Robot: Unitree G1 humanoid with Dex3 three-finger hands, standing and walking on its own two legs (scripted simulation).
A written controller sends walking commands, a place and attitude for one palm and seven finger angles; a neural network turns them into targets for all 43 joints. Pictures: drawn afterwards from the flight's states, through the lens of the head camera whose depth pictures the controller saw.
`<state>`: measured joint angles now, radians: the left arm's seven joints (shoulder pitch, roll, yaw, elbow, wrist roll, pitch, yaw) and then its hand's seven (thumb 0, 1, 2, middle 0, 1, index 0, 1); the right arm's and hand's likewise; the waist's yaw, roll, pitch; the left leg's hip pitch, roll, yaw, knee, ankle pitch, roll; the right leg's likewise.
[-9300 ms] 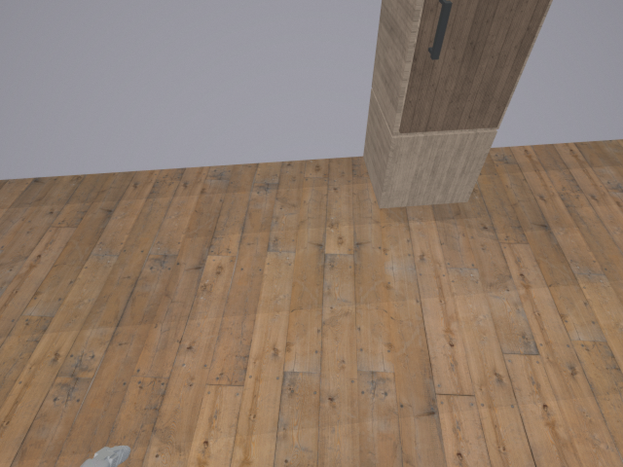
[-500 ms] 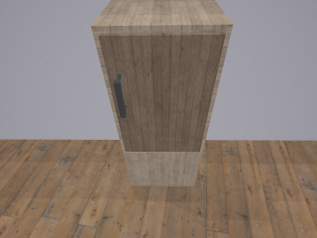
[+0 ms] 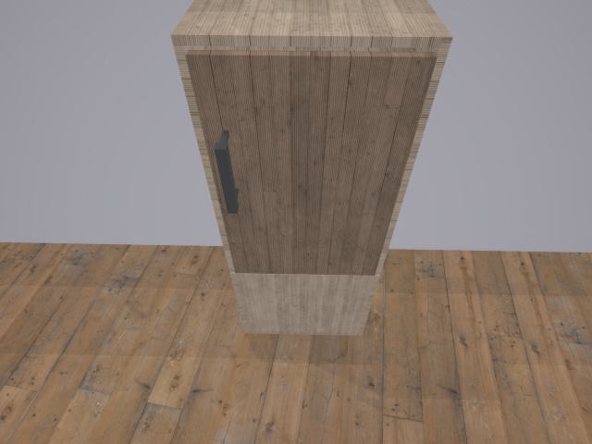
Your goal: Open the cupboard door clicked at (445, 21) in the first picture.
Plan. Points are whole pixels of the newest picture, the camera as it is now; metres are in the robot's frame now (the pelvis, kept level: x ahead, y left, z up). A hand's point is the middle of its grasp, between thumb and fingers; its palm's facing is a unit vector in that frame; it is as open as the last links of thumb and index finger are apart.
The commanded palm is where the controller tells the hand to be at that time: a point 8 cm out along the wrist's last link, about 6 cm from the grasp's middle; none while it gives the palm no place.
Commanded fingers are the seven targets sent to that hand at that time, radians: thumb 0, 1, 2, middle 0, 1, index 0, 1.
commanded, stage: look again from close up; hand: left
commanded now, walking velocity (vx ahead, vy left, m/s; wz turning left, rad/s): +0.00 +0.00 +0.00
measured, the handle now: (229, 173) +0.57 +0.17 +0.03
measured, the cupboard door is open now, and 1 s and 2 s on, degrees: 0 0 0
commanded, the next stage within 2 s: raise the hand with hooked fingers in 0.34 s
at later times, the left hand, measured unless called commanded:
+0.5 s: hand out of the picture +0.04 +0.17 -0.15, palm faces +0.15 -0.96 -0.22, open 7.3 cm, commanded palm +0.11 +0.22 -0.07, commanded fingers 0.00 0.81 0.86 -0.21 -0.36 -0.21 -0.36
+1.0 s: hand (152, 414) +0.17 +0.21 -0.04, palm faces +0.13 -0.99 -0.04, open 9.4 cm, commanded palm +0.16 +0.26 -0.03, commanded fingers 0.00 0.22 0.61 -0.25 -0.74 -0.25 -0.74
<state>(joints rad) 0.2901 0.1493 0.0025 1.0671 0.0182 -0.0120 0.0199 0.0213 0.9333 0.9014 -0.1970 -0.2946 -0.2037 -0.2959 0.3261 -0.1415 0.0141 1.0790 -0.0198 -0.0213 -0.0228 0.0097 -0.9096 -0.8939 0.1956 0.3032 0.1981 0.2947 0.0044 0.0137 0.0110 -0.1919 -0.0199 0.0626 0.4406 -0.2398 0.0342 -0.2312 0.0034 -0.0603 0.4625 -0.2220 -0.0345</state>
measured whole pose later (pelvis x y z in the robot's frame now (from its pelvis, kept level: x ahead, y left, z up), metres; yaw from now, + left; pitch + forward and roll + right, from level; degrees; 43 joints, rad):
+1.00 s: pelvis -0.01 -0.01 -0.09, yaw +2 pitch +13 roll -2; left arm 0.46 0.21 0.21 0.01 -0.28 -0.49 -0.30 0.02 0.45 0.71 -0.23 -0.59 -0.24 -0.59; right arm 0.15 -0.24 -0.02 0.49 0.01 -0.22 -0.04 0.01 -0.90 -0.89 0.19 0.30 0.20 0.29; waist 0.05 -0.01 -0.12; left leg -0.83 0.01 -0.02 1.15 -0.54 0.01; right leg -0.81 0.00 -0.14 1.09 -0.51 -0.06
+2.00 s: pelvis +0.00 +0.02 -0.04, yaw +2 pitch +9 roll -2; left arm -0.03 0.41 0.40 0.37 -0.35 -0.23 -0.46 -0.01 -0.49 0.31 -0.30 -1.19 -0.30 -1.19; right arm 0.26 -0.27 0.06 0.57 0.04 -0.20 -0.08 0.01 -0.90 -0.89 0.20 0.30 0.20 0.30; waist 0.01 0.03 -0.07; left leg -0.57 -0.01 0.02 0.85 -0.43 0.05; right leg -0.56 0.00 -0.10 0.78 -0.38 -0.02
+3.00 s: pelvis +0.00 +0.01 -0.04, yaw +1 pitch +10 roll -2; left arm -0.30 0.40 0.38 0.61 -0.29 -0.26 -0.44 -0.01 -0.50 0.30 -0.30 -1.20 -0.30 -1.20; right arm 0.28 -0.28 0.05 0.58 0.04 -0.15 -0.07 0.01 -0.90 -0.89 0.20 0.30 0.20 0.30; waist -0.02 0.01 -0.06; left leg -0.59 -0.01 0.03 0.83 -0.41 0.05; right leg -0.59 0.00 -0.09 0.78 -0.36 -0.03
